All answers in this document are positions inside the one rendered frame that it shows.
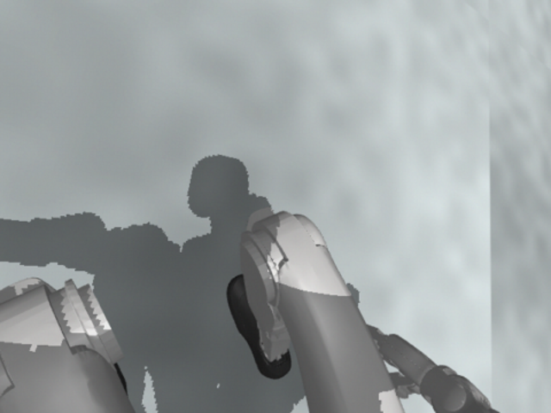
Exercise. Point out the right robot foot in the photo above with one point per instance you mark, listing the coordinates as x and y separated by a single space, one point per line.
247 327

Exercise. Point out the right robot hand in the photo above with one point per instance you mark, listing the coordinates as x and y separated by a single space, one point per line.
410 361

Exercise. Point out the left robot foot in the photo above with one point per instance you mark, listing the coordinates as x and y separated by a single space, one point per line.
121 377

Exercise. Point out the right robot arm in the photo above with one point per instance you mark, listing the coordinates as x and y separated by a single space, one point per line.
448 392

